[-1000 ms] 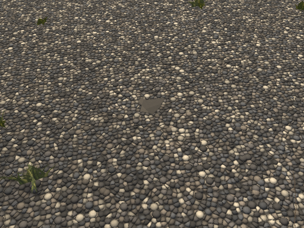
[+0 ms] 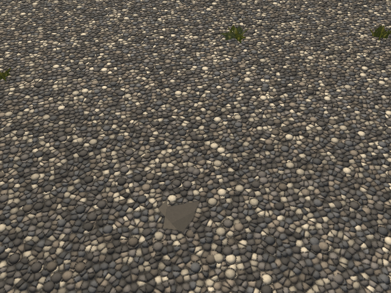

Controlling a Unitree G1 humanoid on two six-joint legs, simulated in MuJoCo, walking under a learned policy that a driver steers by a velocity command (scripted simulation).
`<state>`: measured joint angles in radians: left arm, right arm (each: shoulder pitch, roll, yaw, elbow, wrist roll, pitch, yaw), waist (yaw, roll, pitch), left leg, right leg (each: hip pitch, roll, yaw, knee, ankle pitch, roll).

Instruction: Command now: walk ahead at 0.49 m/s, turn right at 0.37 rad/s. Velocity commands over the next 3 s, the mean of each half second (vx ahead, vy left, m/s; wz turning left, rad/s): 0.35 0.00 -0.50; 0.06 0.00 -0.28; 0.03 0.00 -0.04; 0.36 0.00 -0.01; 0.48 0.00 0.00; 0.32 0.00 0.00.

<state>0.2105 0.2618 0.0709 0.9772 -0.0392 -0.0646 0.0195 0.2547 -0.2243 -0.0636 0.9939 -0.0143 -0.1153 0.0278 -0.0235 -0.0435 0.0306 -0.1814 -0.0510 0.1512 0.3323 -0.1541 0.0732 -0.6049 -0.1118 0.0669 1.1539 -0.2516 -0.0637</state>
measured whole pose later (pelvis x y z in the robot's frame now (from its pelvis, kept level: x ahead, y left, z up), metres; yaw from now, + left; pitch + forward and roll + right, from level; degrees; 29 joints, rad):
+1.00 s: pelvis +0.34 -0.04 -0.01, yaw -24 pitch +1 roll +0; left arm 0.16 0.25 0.04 0.74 0.02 0.03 0.01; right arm 0.18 -0.23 -0.04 0.80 -0.02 -0.03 -0.01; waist -0.01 -0.02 0.00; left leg -0.30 0.02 -0.01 0.56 -0.28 -0.02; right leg -0.29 0.05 0.07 0.56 -0.27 -0.01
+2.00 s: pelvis +0.52 -0.11 -0.01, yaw -23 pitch +2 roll +0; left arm -0.01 0.24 0.04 0.71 -0.03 -0.08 -0.04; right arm 0.49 -0.24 -0.04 0.94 0.02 -0.07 -0.01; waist -0.11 -0.02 0.03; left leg 0.12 0.00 -0.01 0.20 -0.36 0.01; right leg -0.59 -0.03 -0.02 0.56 -0.02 -0.03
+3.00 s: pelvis +0.99 -0.27 +0.00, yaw -22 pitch +1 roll +2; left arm 0.11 0.26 0.03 0.85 0.00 -0.03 0.01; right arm 0.23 -0.25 -0.03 0.89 -0.01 -0.06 0.01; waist -0.04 -0.05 0.02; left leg -0.15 -0.07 0.07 0.32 -0.19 0.06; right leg -0.50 -0.07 0.04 0.62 -0.10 0.02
